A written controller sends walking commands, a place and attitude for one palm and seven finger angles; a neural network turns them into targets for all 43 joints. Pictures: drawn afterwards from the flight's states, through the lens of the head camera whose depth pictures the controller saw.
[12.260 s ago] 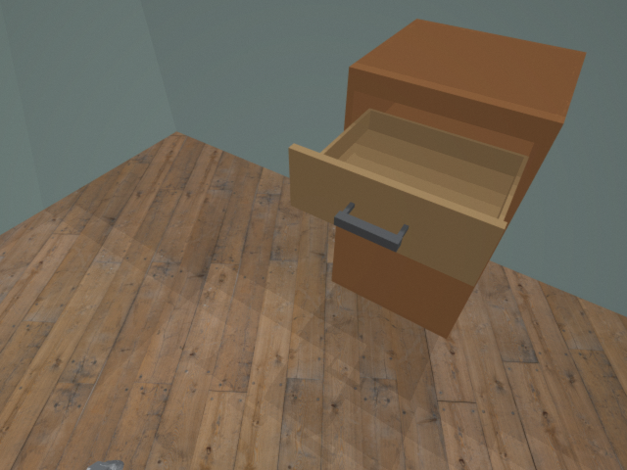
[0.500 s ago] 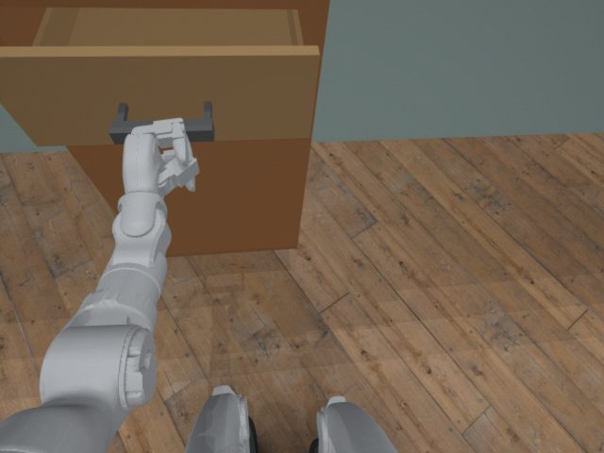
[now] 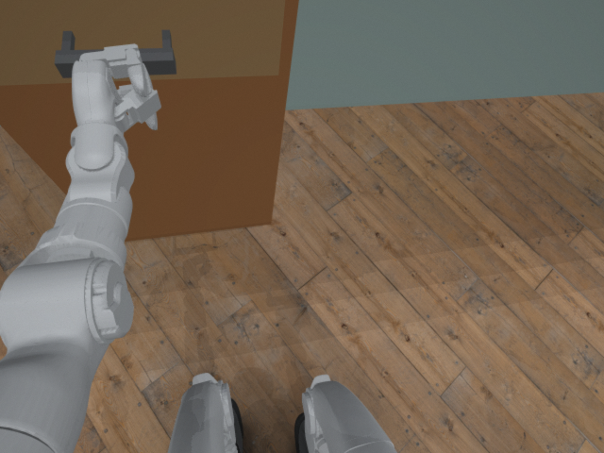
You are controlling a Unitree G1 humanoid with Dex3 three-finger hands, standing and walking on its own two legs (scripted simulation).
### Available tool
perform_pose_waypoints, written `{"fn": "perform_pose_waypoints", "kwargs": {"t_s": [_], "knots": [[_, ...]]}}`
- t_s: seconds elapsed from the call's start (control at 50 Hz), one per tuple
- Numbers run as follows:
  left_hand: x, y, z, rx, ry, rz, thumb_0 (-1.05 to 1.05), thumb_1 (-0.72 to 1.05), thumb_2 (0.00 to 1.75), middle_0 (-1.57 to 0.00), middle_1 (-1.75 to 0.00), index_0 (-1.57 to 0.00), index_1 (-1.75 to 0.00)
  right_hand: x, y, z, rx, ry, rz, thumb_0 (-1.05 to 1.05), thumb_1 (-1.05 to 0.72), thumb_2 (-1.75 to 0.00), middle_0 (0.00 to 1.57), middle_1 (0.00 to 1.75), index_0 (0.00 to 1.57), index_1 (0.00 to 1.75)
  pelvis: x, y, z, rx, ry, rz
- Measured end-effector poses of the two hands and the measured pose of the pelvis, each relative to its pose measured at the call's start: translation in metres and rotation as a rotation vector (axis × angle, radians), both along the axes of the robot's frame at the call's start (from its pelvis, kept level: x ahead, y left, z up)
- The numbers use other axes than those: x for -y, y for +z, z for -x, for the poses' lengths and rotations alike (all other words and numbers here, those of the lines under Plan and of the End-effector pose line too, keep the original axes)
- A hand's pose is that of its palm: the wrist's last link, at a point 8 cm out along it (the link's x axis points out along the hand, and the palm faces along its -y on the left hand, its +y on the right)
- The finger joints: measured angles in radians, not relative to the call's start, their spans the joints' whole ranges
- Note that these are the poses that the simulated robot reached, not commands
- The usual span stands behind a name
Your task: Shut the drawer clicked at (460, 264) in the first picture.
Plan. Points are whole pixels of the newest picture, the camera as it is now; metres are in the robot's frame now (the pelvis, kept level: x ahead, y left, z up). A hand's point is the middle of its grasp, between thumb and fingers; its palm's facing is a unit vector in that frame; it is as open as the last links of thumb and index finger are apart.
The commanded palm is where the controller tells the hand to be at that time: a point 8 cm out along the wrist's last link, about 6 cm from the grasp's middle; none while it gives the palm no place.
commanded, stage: push the drawer shut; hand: left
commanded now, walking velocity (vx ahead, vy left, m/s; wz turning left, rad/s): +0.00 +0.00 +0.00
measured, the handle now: (118, 50) +0.63 +0.17 +0.07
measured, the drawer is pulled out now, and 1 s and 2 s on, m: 0.02 0.00 0.00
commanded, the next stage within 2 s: pull the fist back off the drawer in 0.62 s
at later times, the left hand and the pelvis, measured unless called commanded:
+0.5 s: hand (148, 77) +0.58 +0.13 +0.07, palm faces +0.07 -1.00 -0.03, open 3.1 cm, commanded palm +0.59 +0.15 +0.07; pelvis +0.00 +0.01 -0.01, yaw +0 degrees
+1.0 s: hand (145, 74) +0.58 +0.13 +0.08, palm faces +0.06 -1.00 -0.04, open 3.3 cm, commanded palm +0.58 +0.13 +0.07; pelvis -0.03 +0.01 -0.02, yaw -1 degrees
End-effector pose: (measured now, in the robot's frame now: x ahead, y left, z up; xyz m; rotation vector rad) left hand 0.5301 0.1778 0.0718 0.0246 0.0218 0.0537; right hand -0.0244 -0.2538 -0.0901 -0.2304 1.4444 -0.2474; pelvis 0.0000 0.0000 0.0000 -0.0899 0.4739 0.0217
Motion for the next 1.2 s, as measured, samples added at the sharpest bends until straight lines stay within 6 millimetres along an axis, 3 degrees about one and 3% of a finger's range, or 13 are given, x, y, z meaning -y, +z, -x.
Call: {"fn": "perform_pose_waypoints", "kwargs": {"t_s": [0.24,0.58,1.0,1.2], "knots": [[-0.001,0.001,-0.025,-0.004,0.004,0.003,-0.01,0.78,0.92,-1.4,-1.6,-1.4,-1.6,-0.013,0.004,0.024,-0.085,-0.034,-0.007,0.0,-0.9,-0.89,0.21,0.3,0.2,0.3,-0.005,-0.003,-0.003,-0.033,-0.004,0.012],[-0.004,0.006,-0.026,-0.006,0.013,-0.005,0.04,0.71,0.95,-1.4,-1.6,-1.4,-1.6,-0.013,0.004,0.036,-0.08,-0.022,0.012,0.0,-0.9,-0.89,0.21,0.3,0.2,0.3,-0.005,-0.009,0.007,-0.037,0.009,0.03],[-0.007,0.007,-0.028,-0.008,0.003,-0.013,0.06,0.68,0.95,-1.4,-1.6,-1.4,-1.6,-0.02,0.002,0.068,-0.09,-0.026,0.034,0.0,-0.9,-0.89,0.21,0.3,0.2,0.3,-0.008,-0.02,0.028,-0.055,0.005,0.044],[-0.003,0.004,-0.025,-0.003,0.007,0.003,0.03,0.75,0.93,-1.4,-1.6,-1.4,-1.6,-0.024,0.001,0.061,-0.093,-0.029,0.005,0.0,-0.9,-0.89,0.21,0.3,0.2,0.3,-0.01,-0.016,0.023,-0.05,-0.002,0.036]]}}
